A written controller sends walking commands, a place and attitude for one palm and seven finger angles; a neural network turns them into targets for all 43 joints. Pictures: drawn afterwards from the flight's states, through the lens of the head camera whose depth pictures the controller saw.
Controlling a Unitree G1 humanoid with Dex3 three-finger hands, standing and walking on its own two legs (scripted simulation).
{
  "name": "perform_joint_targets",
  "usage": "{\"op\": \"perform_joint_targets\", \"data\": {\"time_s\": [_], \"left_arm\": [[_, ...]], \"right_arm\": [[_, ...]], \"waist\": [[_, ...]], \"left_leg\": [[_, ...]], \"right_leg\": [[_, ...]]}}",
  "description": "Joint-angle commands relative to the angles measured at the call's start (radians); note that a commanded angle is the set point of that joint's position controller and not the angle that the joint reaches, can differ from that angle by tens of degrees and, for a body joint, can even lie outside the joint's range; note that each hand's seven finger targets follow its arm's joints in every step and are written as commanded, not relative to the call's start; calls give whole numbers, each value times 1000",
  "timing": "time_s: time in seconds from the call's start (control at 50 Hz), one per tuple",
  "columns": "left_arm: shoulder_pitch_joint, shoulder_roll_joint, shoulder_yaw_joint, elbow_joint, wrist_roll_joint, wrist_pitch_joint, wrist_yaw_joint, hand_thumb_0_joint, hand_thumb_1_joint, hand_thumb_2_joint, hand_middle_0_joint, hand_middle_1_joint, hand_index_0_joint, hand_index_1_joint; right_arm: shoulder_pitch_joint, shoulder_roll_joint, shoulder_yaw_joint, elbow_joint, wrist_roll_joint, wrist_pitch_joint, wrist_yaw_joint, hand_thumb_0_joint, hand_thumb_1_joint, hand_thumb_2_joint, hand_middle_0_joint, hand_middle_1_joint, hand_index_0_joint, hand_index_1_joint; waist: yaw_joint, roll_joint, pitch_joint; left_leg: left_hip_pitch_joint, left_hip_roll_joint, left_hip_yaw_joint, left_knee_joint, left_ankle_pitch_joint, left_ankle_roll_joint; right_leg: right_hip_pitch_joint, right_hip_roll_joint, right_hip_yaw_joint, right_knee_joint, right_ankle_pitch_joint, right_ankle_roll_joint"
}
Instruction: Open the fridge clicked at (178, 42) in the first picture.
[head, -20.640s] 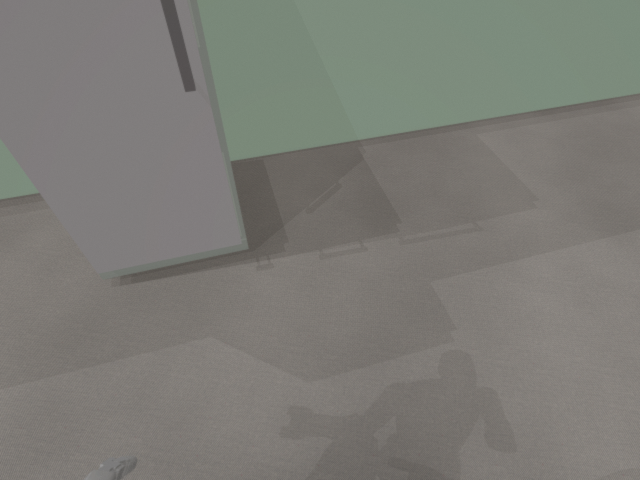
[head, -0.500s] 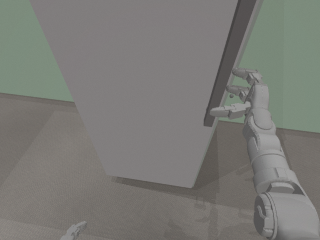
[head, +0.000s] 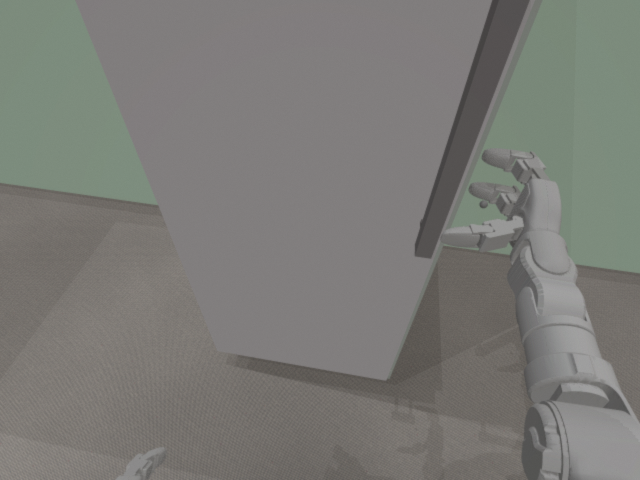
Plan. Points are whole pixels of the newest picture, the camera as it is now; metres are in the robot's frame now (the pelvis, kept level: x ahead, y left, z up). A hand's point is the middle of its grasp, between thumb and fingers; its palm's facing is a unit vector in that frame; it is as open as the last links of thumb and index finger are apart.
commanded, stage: move the hooked fingers beside the handle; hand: right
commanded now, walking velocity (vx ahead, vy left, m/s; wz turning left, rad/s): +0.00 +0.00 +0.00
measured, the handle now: (459, 132) +0.49 -0.12 +0.21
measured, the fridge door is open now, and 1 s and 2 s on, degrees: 0 0 0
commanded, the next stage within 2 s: feel for the door with the fingertips in 1.78 s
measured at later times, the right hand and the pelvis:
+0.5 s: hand (495, 209) +0.43 -0.17 +0.14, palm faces +0.13 +0.99 +0.01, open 14.0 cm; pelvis -0.01 +0.00 +0.00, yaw +0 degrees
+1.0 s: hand (498, 212) +0.42 -0.17 +0.14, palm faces +0.11 +0.99 +0.01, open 14.0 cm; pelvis +0.00 -0.01 +0.00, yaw +0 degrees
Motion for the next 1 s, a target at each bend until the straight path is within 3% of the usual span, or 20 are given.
{"op": "perform_joint_targets", "data": {"time_s": [0.0,0.06,0.12,0.16,0.2,0.26,0.3,0.32,0.36,0.4,0.44,0.5,0.52,0.6,0.62,0.66,0.68,0.82,0.88,0.98], "left_arm": [[-28,126,45,-112,-7,-57,7,0,900,900,-200,-300,-200,-300],[-25,133,46,-108,-8,-57,6,0,900,900,-200,-300,-200,-300],[-36,131,42,-111,-6,-55,6,0,900,900,-200,-300,-200,-300],[-39,132,40,-115,-4,-49,6,0,900,900,-200,-300,-200,-300],[-46,127,41,-124,-4,-52,5,0,900,900,-200,-300,-200,-300],[-53,126,39,-131,-9,-53,6,0,900,900,-200,-300,-200,-300],[-48,131,39,-124,-8,-52,10,0,900,900,-200,-300,-200,-300],[-53,127,37,-128,-9,-53,10,0,900,900,-200,-300,-200,-300],[-56,130,34,-125,-10,-52,12,0,900,900,-200,-300,-200,-300],[-52,132,36,-121,-7,-52,15,0,900,900,-200,-300,-200,-300],[-50,132,38,-128,-9,-56,12,0,900,900,-200,-300,-200,-300],[-47,131,35,-120,-9,-58,12,0,900,900,-200,-300,-200,-300],[-43,133,37,-116,-10,-57,14,0,900,900,-200,-300,-200,-300],[-40,136,35,-120,-11,-59,12,0,900,900,-200,-300,-200,-300],[-38,136,36,-123,-10,-60,11,0,900,900,-200,-300,-200,-300],[-35,134,41,-127,-11,-61,8,0,900,900,-200,-300,-200,-300],[-36,131,39,-132,-11,-63,6,0,900,900,-200,-300,-200,-300],[-42,134,39,-123,-12,-55,7,0,900,900,-200,-300,-200,-300],[-46,131,40,-128,-7,-54,8,0,900,900,-200,-300,-200,-300],[-50,132,36,-130,-9,-48,13,0,900,900,-200,-300,-200,-300]], "right_arm": [[-495,-147,-3,-275,10,-84,11,0,500,-300,300,1200,300,1200],[-443,-156,-20,-222,12,-72,10,0,500,-300,300,1200,300,1200],[-462,-160,-21,-222,8,-61,4,0,500,-300,300,1200,300,1200],[-450,-210,-59,-232,0,-63,-1,0,500,-300,300,1200,300,1200],[-421,-199,-58,-255,1,-72,1,0,500,-300,300,1200,300,1200],[-453,-167,-14,-277,0,-80,11,0,500,-300,300,1200,300,1200],[-459,-198,-43,-256,5,-74,11,0,500,-300,300,1200,300,1200],[-458,-170,-17,-257,7,-70,17,0,500,-300,300,1200,300,1200],[-458,-182,-27,-230,11,-62,20,0,500,-300,300,1200,300,1200],[-480,-203,-42,-227,12,-65,22,0,500,-300,300,1200,300,1200],[-468,-196,-35,-249,12,-72,27,0,500,-300,300,1200,300,1200],[-496,-179,-16,-237,15,-75,34,0,500,-300,300,1200,300,1200],[-485,-205,-39,-224,15,-75,34,0,500,-300,300,1200,300,1200],[-463,-207,-42,-208,18,-71,43,0,500,-300,300,1200,300,1200],[-477,-210,-41,-233,15,-75,43,0,500,-300,300,1200,300,1200],[-451,-205,-39,-262,13,-82,44,0,500,-300,300,1200,300,1200],[-450,-171,-7,-289,16,-86,46,0,500,-300,300,1200,300,1200],[-430,-171,-20,-272,14,-46,29,0,500,-300,300,1200,300,1200],[-413,-185,-37,-307,9,-53,19,0,500,-300,300,1200,300,1200],[-410,-198,-39,-307,9,-53,29,0,500,-300,300,1200,300,1200]], "waist": [[3,-9,-324],[0,62,-287],[-4,48,-275],[-14,34,-289],[-21,35,-302],[-4,18,-283],[-5,25,-272],[-2,18,-273],[1,32,-247],[3,51,-267],[-6,23,-291],[11,11,-281],[5,21,-278],[-3,35,-277],[0,13,-292],[-9,-12,-316],[-7,-12,-326],[-6,13,-259],[-17,10,-297],[-11,20,-270]], "left_leg": [[147,28,-64,-52,253,-17],[145,28,-59,-58,238,-21],[145,34,-70,-67,201,-21],[172,41,-81,-66,216,-20],[182,38,-81,-61,235,-20],[155,34,-75,-64,215,-21],[143,32,-70,-67,186,-19],[145,34,-74,-69,190,-20],[132,36,-77,-76,168,-21],[139,39,-80,-77,149,-23],[150,38,-77,-66,172,-17],[121,36,-73,-64,172,-18],[124,34,-68,-64,165,-18],[134,35,-70,-60,171,-16],[135,35,-67,-56,188,-15],[135,30,-60,-47,214,-13],[131,26,-52,-42,222,-12],[101,22,-40,-57,175,-14],[127,23,-46,-52,205,-13],[138,25,-50,-59,209,-13]], "right_leg": [[132,-8,66,-65,251,22],[103,-10,67,-72,233,20],[84,-6,64,-80,193,18],[76,-6,58,-79,202,16],[82,-8,53,-76,214,17],[98,-9,55,-77,204,16],[95,-10,62,-82,185,18],[97,-9,59,-82,186,17],[83,-11,63,-81,165,16],[76,-9,65,-81,148,15],[89,-9,66,-75,176,17],[101,-10,72,-72,176,19],[95,-10,74,-75,173,20],[79,-11,75,-74,177,20],[94,-11,75,-75,197,22],[126,-13,78,-71,240,27],[144,-15,85,-73,263,35],[129,-19,88,-88,231,41],[147,-18,84,-84,264,40],[131,-18,78,-90,250,35]]}}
